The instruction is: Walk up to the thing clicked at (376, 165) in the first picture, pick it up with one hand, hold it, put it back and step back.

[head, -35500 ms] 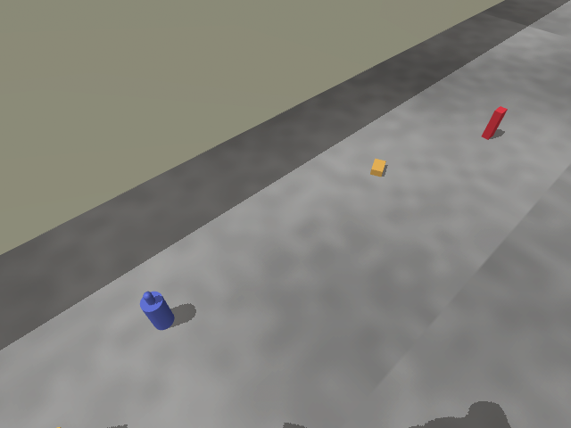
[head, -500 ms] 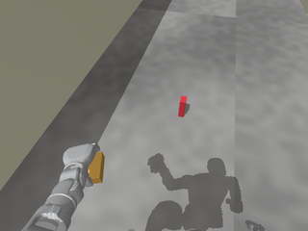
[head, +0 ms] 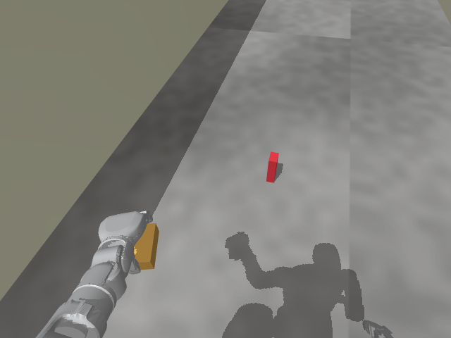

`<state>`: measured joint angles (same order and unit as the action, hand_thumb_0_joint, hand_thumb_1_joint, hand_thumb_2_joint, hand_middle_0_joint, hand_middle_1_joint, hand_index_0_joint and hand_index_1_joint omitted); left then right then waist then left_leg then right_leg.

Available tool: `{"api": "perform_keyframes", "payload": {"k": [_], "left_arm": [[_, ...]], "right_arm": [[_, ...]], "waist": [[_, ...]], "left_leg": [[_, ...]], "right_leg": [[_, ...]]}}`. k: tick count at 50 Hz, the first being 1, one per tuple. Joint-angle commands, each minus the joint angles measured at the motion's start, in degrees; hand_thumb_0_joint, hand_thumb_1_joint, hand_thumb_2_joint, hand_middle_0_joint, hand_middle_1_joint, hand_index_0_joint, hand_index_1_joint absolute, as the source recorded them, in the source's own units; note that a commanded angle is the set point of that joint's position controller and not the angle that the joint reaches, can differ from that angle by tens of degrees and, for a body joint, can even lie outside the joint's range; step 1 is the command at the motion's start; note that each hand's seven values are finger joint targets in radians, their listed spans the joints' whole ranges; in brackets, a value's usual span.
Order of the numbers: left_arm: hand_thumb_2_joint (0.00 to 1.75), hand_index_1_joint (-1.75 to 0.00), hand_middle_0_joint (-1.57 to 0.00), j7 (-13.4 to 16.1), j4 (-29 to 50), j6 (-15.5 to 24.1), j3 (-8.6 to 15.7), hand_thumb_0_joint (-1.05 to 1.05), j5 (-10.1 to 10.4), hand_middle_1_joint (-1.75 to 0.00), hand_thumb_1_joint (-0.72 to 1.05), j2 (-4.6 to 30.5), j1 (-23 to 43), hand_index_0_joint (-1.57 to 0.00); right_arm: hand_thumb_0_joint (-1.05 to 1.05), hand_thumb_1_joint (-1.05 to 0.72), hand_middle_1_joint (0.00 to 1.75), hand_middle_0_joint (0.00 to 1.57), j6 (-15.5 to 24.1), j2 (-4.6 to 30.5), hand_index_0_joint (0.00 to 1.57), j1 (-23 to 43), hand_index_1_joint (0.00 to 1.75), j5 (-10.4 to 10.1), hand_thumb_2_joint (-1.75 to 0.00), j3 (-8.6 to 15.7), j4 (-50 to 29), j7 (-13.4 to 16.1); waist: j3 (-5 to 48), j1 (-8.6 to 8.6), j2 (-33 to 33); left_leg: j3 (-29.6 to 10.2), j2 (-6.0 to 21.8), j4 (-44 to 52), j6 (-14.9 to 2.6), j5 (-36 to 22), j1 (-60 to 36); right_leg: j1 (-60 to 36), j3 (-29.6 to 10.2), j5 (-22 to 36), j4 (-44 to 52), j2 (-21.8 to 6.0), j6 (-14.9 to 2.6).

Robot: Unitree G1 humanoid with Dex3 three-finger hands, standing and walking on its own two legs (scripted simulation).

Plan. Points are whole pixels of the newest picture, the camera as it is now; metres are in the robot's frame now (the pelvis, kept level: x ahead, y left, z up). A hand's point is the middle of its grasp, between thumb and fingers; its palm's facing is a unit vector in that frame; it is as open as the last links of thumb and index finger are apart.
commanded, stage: hold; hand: left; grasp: from above
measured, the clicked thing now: (141, 246) +0.33 +0.22 -0.10
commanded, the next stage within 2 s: crouch in 1.32 s
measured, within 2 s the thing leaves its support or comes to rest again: neither
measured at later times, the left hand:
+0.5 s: hand (128, 253) +0.29 +0.22 -0.04, palm faces -0.43 -0.08 -0.90, open 11.4 cm
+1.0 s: hand (125, 257) +0.28 +0.22 -0.04, palm faces -0.44 -0.08 -0.89, open 11.4 cm
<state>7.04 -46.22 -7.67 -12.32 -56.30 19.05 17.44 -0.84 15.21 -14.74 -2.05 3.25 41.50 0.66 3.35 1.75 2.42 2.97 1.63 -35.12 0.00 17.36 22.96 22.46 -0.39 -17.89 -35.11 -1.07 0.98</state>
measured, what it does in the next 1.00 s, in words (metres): stands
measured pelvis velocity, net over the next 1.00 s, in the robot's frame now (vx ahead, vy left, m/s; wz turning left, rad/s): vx -0.01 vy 0.00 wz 0.00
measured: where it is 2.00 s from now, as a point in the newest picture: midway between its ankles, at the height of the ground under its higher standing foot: outside the picture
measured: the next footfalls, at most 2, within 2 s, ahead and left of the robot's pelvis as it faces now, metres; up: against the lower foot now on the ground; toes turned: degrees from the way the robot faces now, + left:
none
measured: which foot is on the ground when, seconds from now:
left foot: down 0.00-1.00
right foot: down 0.00-1.00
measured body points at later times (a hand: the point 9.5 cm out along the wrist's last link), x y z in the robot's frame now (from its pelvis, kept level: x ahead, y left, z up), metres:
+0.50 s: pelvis -0.01 +0.00 +0.01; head +0.00 -0.02 +0.46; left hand +0.30 +0.22 +0.01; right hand +0.11 -0.26 -0.11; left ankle +0.00 +0.12 -0.73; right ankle +0.00 -0.13 -0.73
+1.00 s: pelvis -0.01 +0.00 +0.01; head -0.01 -0.02 +0.46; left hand +0.29 +0.22 +0.01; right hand +0.13 -0.25 -0.10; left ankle +0.00 +0.12 -0.73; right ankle +0.00 -0.13 -0.73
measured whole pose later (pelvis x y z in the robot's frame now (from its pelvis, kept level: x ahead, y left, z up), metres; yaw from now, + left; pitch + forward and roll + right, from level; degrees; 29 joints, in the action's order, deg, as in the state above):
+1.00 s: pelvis -0.01 +0.00 +0.01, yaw +0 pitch +1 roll +0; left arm 0.8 -38.1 -6.6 -13.8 -56.7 19.8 13.8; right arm -3.2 14.6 -11.7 -3.1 2.0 38.6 0.9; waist 0.7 -0.2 2.7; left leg 3.5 1.1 -27.4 -0.2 12.9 15.3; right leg 15.4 -0.8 -13.9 -28.4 -1.4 1.1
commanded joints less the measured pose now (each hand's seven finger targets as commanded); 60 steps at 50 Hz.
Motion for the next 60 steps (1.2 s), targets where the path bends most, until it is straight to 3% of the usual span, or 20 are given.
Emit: {"api": "perform_keyframes", "payload": {"k": [1,8,13,21,27,36,37,40,41,44,47,50,52,54,55,58,60], "left_arm": [[0.72,-0.44,-1.05,1.99,12.27,-0.18,4.85,0.00,-0.28,-0.37,0.51,11.64,20.39,-0.98],[0.76,-0.45,-1.08,0.39,13.91,0.31,4.83,0.00,-0.33,-0.37,0.53,11.62,19.63,-1.00],[0.78,-0.46,-1.10,-0.27,15.39,0.46,5.00,0.00,-0.61,-0.38,0.56,12.26,19.60,-1.02],[0.74,-0.45,-1.07,-0.85,15.32,1.01,4.66,0.00,-0.75,-0.38,0.53,11.82,18.88,-1.00],[0.75,-0.44,-1.08,-1.43,18.69,0.78,4.69,0.00,-0.93,-0.37,0.55,11.77,19.07,-1.02],[0.74,-0.44,-1.09,-3.32,18.47,1.13,5.30,0.00,-0.34,-0.38,0.57,13.01,17.32,-1.03],[0.75,-0.45,-1.08,-3.70,18.07,1.00,3.76,0.00,-0.61,-0.38,0.55,11.13,17.58,-1.02],[0.73,-0.45,-1.08,-4.07,20.79,1.24,5.00,0.00,-0.57,-0.39,0.57,12.87,17.92,-1.03],[0.74,-0.45,-1.09,-4.22,19.87,1.27,4.08,0.00,-0.36,-0.38,0.57,11.94,17.95,-1.03],[0.74,-0.44,-1.09,-3.73,18.52,1.07,4.78,0.00,-0.54,-0.37,0.56,11.84,15.16,-1.03],[0.73,-0.44,-1.09,-3.42,20.10,1.26,4.43,0.00,-0.88,-0.38,0.56,12.06,17.55,-1.02],[0.73,-0.44,-1.09,-3.01,19.91,1.26,5.83,0.00,-1.29,-0.37,0.57,13.78,19.12,-1.03],[0.76,-0.46,-1.09,-2.65,20.39,1.48,4.78,0.00,-1.27,-0.40,0.57,12.79,21.17,-1.03],[0.75,-0.47,-1.09,-2.49,18.65,1.08,3.95,0.00,-1.11,-0.40,0.57,11.09,18.42,-1.03],[0.74,-0.45,-1.07,-2.31,18.14,0.96,4.99,0.00,-0.77,-0.40,0.56,11.76,17.31,-1.02],[0.75,-0.47,-1.08,-2.64,18.33,0.83,3.43,0.00,-0.67,-0.40,0.57,10.52,17.49,-1.02],[0.73,-0.45,-1.08,-2.59,19.75,0.91,5.45,0.00,-0.92,-0.38,0.56,12.75,17.37,-1.02]], "right_arm": [[0.00,-0.90,0.30,0.20,1.86,7.99,0.20,1.61,0.30,-0.48,-0.90,2.18,-6.57,0.60],[0.00,-0.90,0.30,0.20,1.50,7.91,0.20,3.25,0.30,-0.70,-0.90,2.05,-7.86,0.57],[0.00,-0.90,0.30,0.20,1.24,7.89,0.20,3.45,0.30,-0.76,-0.90,1.84,-8.11,0.66],[0.00,-0.90,0.30,0.20,1.01,7.46,0.20,4.92,0.30,-0.90,-0.90,1.34,-9.00,0.73],[0.00,-0.90,0.30,0.20,0.80,7.31,0.20,5.71,0.30,-1.01,-0.90,1.56,-9.24,0.65],[0.00,-0.90,0.30,0.20,0.55,7.37,0.20,7.11,0.30,-1.24,-0.90,1.18,-9.85,0.96],[0.00,-0.90,0.30,0.20,0.53,6.89,0.20,7.05,0.30,-1.28,-0.90,1.01,-9.95,0.91],[0.00,-0.90,0.30,0.20,0.40,6.97,0.20,7.16,0.30,-1.45,-0.90,1.05,-10.30,0.99],[0.00,-0.90,0.30,0.20,0.26,6.98,0.20,7.32,0.30,-1.38,-0.90,0.95,-10.24,0.99],[0.00,-0.90,0.30,0.20,0.18,7.10,0.20,7.21,0.30,-1.40,-0.90,0.96,-10.20,1.04],[0.00,-0.90,0.30,0.20,0.01,7.04,0.20,7.27,0.30,-1.38,-0.90,0.86,-10.31,0.98],[0.00,-0.90,0.30,0.20,-0.20,7.09,0.20,7.09,0.30,-1.37,-0.90,0.95,-9.85,1.02],[0.00,-0.90,0.30,0.20,-0.11,6.93,0.20,6.81,0.30,-1.20,-0.90,0.88,-9.79,0.98],[0.00,-0.90,0.30,0.20,-0.13,6.88,0.20,6.90,0.30,-1.32,-0.90,0.99,-9.87,0.91],[0.00,-0.90,0.30,0.20,-0.12,6.89,0.20,7.04,0.30,-1.32,-0.90,1.06,-9.80,0.88],[0.00,-0.90,0.30,0.20,-0.09,6.85,0.20,7.29,0.30,-1.27,-0.90,1.12,-9.97,0.77],[0.00,-0.90,0.30,0.20,-0.20,6.95,0.20,7.06,0.30,-1.36,-0.90,1.33,-9.96,0.75]], "waist": [[14.79,-0.15,-1.11],[13.02,-0.59,-1.50],[13.78,-0.57,-1.48],[11.03,-0.71,-2.29],[12.91,-1.46,-0.58],[10.32,-1.78,-1.26],[9.81,-1.24,-2.20],[11.73,-2.16,-0.42],[11.06,-1.49,-1.04],[9.56,-1.67,-2.54],[10.47,-1.43,-1.71],[11.26,-1.68,-1.08],[11.62,-1.31,-1.19],[10.90,-1.49,-1.23],[10.84,-2.02,-1.53],[10.56,-1.59,-2.24],[12.06,-2.34,-1.13]], "left_leg": [[-0.99,-2.20,4.06,-0.50,-16.90,-9.68],[-0.70,-2.31,6.08,-0.67,-13.05,-10.33],[-0.76,-1.99,6.51,-0.70,-15.81,-11.65],[-0.47,-2.37,8.02,-0.97,-11.74,-11.40],[-0.67,-1.91,8.80,-0.58,-13.46,-13.41],[-0.58,-2.04,10.00,-0.75,-11.93,-13.29],[-0.63,-1.94,10.23,-0.88,-12.01,-13.19],[-0.42,-2.08,10.36,-0.84,-13.61,-14.32],[-0.58,-1.93,10.33,-0.78,-13.80,-14.79],[-0.65,-2.05,10.62,-0.85,-12.83,-14.06],[-0.53,-2.01,10.75,-0.82,-12.99,-14.64],[-0.57,-1.95,10.68,-0.76,-14.08,-15.20],[-0.50,-2.06,10.61,-0.85,-13.90,-15.38],[-0.28,-2.17,10.91,-0.80,-13.39,-15.39],[-0.48,-2.09,10.99,-0.75,-13.38,-14.95],[-0.62,-2.14,10.94,-0.80,-13.28,-14.74],[-0.32,-2.33,10.76,-0.85,-14.05,-14.89]], "right_leg": [[-5.96,-0.10,16.97,5.34,2.59,-1.18],[-6.39,-0.26,13.27,7.38,2.45,-1.18],[-7.22,0.15,15.48,7.34,2.67,-1.34],[-7.35,-0.21,11.68,9.55,2.20,-1.07],[-8.38,0.24,12.70,9.27,2.53,-1.48],[-8.80,0.17,11.00,10.74,2.36,-1.36],[-8.44,0.23,11.19,10.79,2.40,-1.42],[-9.74,0.08,12.67,10.65,2.28,-1.61],[-9.32,0.22,12.71,10.73,2.36,-1.50],[-9.30,0.36,11.72,11.31,2.35,-1.40],[-9.05,0.23,11.98,11.19,2.26,-1.58],[-9.37,0.25,12.80,10.95,2.36,-1.61],[-9.45,0.26,12.90,11.25,2.24,-1.52],[-9.25,0.16,12.41,11.56,2.12,-1.61],[-9.63,0.43,12.05,11.77,2.17,-1.54],[-9.74,0.46,12.14,11.87,2.10,-1.44],[-10.85,0.32,13.02,11.71,1.92,-1.49]]}}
